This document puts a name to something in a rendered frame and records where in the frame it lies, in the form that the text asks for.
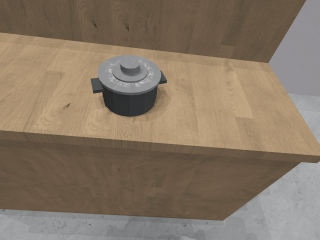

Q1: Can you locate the lid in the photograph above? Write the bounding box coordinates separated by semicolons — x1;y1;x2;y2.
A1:
97;55;161;95

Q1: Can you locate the pot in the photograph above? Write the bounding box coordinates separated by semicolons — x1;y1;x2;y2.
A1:
90;71;167;117

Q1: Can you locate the knob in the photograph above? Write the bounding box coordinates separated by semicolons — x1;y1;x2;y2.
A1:
120;57;140;74

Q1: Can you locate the table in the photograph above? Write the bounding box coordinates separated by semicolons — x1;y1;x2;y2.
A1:
0;0;320;221

